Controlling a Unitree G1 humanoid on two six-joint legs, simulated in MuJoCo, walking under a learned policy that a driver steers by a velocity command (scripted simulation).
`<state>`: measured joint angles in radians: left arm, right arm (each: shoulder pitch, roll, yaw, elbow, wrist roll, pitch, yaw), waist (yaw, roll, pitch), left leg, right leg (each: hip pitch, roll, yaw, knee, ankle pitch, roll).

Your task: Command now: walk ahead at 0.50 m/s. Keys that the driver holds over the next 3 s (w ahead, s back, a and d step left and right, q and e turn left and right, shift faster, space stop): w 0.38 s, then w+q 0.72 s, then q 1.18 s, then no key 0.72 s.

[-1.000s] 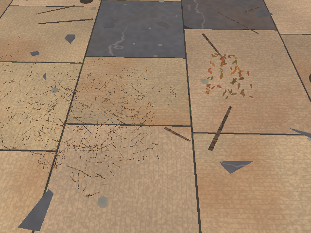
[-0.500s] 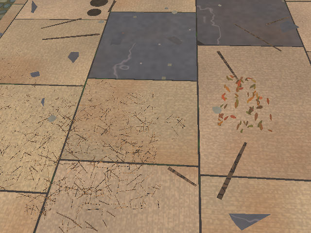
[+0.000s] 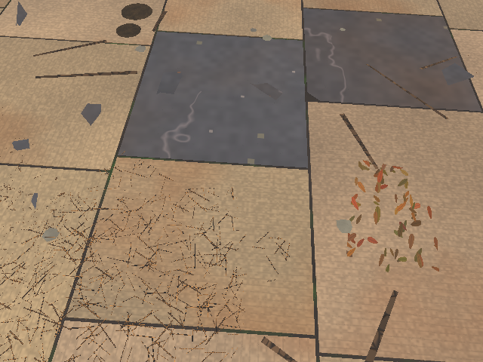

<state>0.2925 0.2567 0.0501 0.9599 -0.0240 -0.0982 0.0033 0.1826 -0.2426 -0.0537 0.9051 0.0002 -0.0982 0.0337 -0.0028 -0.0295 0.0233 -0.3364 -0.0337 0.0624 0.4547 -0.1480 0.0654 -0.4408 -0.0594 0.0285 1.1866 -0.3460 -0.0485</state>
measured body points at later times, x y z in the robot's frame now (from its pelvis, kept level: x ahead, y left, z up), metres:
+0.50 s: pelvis +0.28 -0.06 -0.01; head +0.31 -0.07 +0.44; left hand +0.45 +0.19 -0.11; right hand +0.27 -0.32 -0.16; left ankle +0.11 +0.08 -0.66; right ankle +0.37 -0.15 -0.74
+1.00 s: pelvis +0.54 +0.01 -0.02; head +0.58 +0.02 +0.42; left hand +0.47 +0.27 -0.17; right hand +0.79 -0.18 -0.12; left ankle +0.63 +0.11 -0.74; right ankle +0.38 -0.16 -0.71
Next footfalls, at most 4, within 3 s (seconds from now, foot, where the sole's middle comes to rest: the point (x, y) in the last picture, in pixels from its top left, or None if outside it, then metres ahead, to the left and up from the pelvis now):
0.42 right None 0.41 -0.16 -0.77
0.98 left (201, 296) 0.67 0.12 -0.77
1.44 right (221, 214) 0.96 0.07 -0.77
1.88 left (173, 278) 0.72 0.21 -0.77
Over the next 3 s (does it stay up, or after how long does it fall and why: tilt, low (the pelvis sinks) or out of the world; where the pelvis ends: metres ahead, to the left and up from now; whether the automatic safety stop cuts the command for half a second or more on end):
stays up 0.75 0.12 0.00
